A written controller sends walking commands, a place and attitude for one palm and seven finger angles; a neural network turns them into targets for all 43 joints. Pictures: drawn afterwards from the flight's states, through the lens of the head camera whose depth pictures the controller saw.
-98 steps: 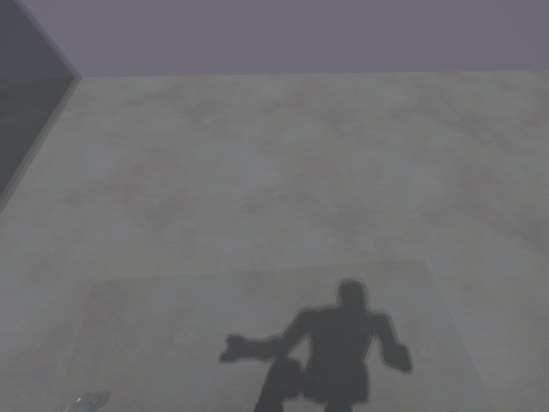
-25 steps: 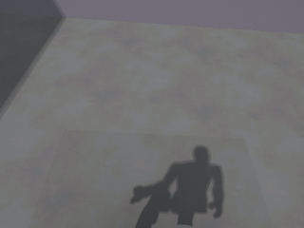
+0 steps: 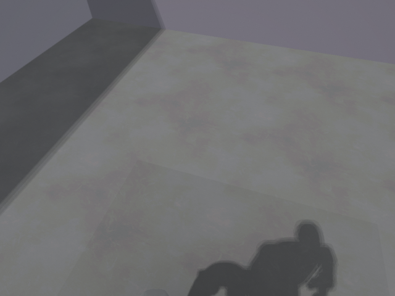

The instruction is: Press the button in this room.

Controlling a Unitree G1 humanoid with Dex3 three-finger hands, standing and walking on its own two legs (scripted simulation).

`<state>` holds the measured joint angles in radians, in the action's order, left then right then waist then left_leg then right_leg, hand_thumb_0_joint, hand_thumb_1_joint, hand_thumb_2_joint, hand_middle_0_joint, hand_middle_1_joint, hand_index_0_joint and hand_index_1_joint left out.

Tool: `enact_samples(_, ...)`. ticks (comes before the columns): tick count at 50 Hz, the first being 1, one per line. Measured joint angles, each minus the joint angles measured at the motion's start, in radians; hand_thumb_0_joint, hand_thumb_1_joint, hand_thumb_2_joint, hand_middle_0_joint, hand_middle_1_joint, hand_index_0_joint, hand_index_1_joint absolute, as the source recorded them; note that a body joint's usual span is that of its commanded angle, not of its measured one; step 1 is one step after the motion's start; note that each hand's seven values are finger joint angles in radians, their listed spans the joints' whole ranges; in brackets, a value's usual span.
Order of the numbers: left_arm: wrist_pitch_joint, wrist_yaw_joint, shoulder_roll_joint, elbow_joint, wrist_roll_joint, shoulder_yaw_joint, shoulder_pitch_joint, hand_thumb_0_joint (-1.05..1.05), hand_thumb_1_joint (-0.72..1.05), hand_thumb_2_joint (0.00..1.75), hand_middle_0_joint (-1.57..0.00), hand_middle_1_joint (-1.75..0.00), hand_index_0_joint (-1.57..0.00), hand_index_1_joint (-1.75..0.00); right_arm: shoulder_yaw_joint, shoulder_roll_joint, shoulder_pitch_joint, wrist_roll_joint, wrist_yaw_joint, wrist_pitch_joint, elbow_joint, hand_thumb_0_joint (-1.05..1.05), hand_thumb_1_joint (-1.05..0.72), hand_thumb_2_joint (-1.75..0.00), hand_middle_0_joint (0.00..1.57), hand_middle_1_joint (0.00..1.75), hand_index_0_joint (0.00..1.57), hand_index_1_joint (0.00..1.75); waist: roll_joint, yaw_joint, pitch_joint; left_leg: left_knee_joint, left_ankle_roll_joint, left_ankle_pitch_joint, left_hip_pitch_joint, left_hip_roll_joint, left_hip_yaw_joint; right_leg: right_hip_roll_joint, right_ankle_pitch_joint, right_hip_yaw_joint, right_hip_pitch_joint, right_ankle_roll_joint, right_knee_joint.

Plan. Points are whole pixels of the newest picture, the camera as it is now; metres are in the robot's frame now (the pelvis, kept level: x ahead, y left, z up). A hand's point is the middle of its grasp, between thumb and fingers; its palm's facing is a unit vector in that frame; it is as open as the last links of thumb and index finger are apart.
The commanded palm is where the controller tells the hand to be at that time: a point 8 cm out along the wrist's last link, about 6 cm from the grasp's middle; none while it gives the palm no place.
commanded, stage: turn or walk to find it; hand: left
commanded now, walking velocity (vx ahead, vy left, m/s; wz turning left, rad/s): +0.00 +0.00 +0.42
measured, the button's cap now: out of the picture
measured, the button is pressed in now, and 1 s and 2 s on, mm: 0 0 0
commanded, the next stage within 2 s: none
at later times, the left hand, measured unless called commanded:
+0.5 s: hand out of the picture +0.04 +0.24 -0.15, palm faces +0.20 -0.94 -0.27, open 7.4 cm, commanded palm none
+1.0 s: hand out of the picture -0.10 +0.19 -0.17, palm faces +0.43 -0.87 -0.23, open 7.4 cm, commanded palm none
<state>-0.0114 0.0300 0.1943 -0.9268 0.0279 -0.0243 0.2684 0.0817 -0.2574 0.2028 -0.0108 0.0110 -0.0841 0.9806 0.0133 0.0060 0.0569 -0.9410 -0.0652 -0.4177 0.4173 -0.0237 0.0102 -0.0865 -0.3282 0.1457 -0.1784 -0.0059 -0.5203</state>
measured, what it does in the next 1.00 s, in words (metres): steps on the spot, turning left: left foot, then right foot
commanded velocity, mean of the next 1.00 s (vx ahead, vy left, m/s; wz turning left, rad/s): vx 0.00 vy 0.00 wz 0.42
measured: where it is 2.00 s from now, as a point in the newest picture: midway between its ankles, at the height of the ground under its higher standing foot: outside the picture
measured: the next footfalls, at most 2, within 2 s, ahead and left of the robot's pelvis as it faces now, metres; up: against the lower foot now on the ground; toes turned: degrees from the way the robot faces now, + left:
left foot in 0.10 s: +0.02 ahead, +0.14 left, +0.00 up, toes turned +7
right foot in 0.56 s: +0.04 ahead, -0.09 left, +0.00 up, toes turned +9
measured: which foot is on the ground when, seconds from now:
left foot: up 0.00-0.08, down 0.10-0.58, up 0.60-1.00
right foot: down 0.00-0.10, up 0.12-0.54, down 0.56-1.00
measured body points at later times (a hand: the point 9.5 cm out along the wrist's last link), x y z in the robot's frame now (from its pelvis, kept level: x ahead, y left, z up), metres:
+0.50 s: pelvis -0.02 +0.02 +0.00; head +0.00 +0.02 +0.45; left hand +0.03 +0.29 -0.13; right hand +0.08 -0.21 -0.15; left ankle -0.02 +0.13 -0.74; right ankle +0.00 -0.11 -0.71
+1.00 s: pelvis -0.05 +0.00 +0.00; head -0.02 +0.02 +0.45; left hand -0.12 +0.23 -0.15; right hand +0.10 -0.22 -0.15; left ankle -0.12 +0.11 -0.71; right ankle +0.00 -0.10 -0.74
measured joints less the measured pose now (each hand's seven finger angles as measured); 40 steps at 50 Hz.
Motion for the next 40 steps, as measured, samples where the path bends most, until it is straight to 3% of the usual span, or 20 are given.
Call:
enact_samples(3,-0.002,-0.002,0.011,-0.008,0.001,-0.006,0.011,0.01,0.90,0.89,-0.20,-0.30,-0.21,-0.30,-0.013,0.013,-0.029,0.005,0.000,0.013,-0.008,0.01,-0.91,-0.90,0.19,0.30,0.19,0.30,0.019,-0.016,0.016,0.189,0.011,0.009,-0.084,0.001,0.030,-0.023,-0.021,0.023,-0.026,0.019,-0.046)
enact_samples(5,-0.008,-0.004,0.024,-0.015,-0.006,-0.011,0.024,0.01,0.90,0.89,-0.20,-0.30,-0.21,-0.30,-0.021,0.017,-0.041,0.005,0.002,0.031,-0.023,0.01,-0.91,-0.90,0.19,0.30,0.19,0.30,0.027,-0.018,0.017,0.349,0.042,0.119,-0.151,0.006,0.047,-0.039,-0.051,0.038,-0.059,0.037,-0.114)
enact_samples(8,-0.040,0.000,0.059,-0.036,-0.012,-0.025,0.019,0.01,0.90,0.89,-0.20,-0.30,-0.21,-0.30,-0.033,0.051,-0.065,0.005,0.000,0.052,-0.032,0.01,-0.91,-0.90,0.19,0.30,0.20,0.30,0.071,-0.033,0.030,0.329,0.098,0.088,-0.144,0.033,0.056,-0.034,-0.198,-0.041,-0.158,0.055,-0.355)
enact_samples(12,-0.059,-0.002,0.072,-0.055,-0.013,-0.035,0.005,0.01,0.90,0.89,-0.20,-0.30,-0.20,-0.30,-0.046,0.074,-0.062,0.000,-0.016,0.063,-0.043,0.01,-0.90,-0.90,0.20,0.30,0.20,0.30,0.056,-0.026,0.016,0.393,0.104,0.117,-0.175,0.032,0.036,-0.004,-0.170,-0.076,-0.242,0.070,-0.537)
enact_samples(18,-0.049,-0.011,0.062,-0.023,-0.016,-0.038,-0.047,0.01,0.90,0.90,-0.20,-0.30,-0.20,-0.30,-0.050,0.078,-0.036,-0.001,-0.019,0.063,-0.038,0.01,-0.90,-0.90,0.20,0.30,0.20,0.30,0.024,-0.015,0.005,0.465,0.111,0.174,-0.197,0.052,-0.004,0.000,-0.092,-0.110,-0.260,0.085,-0.491)
enact_samples(24,-0.045,-0.008,0.036,0.008,-0.019,-0.034,-0.095,0.01,0.90,0.90,-0.20,-0.30,-0.20,-0.30,-0.037,0.068,0.001,-0.009,-0.015,0.049,-0.029,0.01,-0.90,-0.90,0.20,0.30,0.20,0.30,-0.009,0.015,-0.004,0.467,0.099,0.196,-0.176,0.072,-0.046,0.024,-0.100,-0.119,-0.199,0.079,-0.319)
enact_samples(28,-0.024,-0.007,0.018,0.034,-0.023,-0.026,-0.104,0.01,0.90,0.90,-0.20,-0.30,-0.20,-0.30,-0.024,0.051,0.029,-0.008,-0.012,0.038,-0.022,0.01,-0.90,-0.90,0.20,0.30,0.20,0.30,-0.030,0.026,-0.013,0.414,0.074,0.186,-0.130,0.085,-0.074,0.049,0.002,-0.109,-0.095,0.067,-0.084)
enact_samples(30,-0.009,-0.004,-0.002,0.038,-0.014,-0.018,-0.106,0.01,0.90,0.90,-0.20,-0.30,-0.20,-0.30,-0.012,0.033,0.038,-0.002,-0.011,0.030,-0.014,0.01,-0.90,-0.90,0.20,0.30,0.20,0.30,-0.068,0.029,-0.007,0.310,0.062,0.097,-0.082,0.076,-0.097,0.067,0.028,-0.076,-0.081,0.008,-0.058)
enact_samples(32,-0.005,-0.005,-0.012,0.046,-0.012,-0.008,-0.093,0.01,0.90,0.89,-0.20,-0.30,-0.20,-0.30,-0.002,0.025,0.050,-0.006,-0.009,0.016,-0.006,0.01,-0.90,-0.90,0.20,0.30,0.20,0.30,-0.068,0.030,-0.010,0.115,0.052,-0.009,-0.012,0.087,-0.085,0.053,0.021,-0.051,-0.075,-0.024,-0.056)
enact_samples(36,-0.007,-0.001,-0.022,0.038,-0.014,-0.005,-0.060,0.01,0.90,0.89,-0.20,-0.30,-0.20,-0.30,0.009,0.014,0.059,-0.011,0.003,0.004,0.011,0.01,-0.91,-0.90,0.20,0.30,0.20,0.30,-0.052,0.024,-0.014,-0.168,0.029,0.039,0.071,0.058,-0.053,0.036,0.051,-0.021,-0.040,-0.034,0.010)
enact_samples(40,-0.003,-0.001,-0.029,0.021,-0.014,0.000,-0.036,0.01,0.90,0.89,-0.20,-0.30,-0.21,-0.30,0.012,0.006,0.063,-0.010,0.004,0.001,0.022,0.01,-0.91,-0.90,0.19,0.30,0.20,0.30,-0.044,0.025,-0.008,-0.231,0.004,0.087,0.076,0.017,-0.049,0.029,0.068,0.018,-0.027,-0.036,0.042)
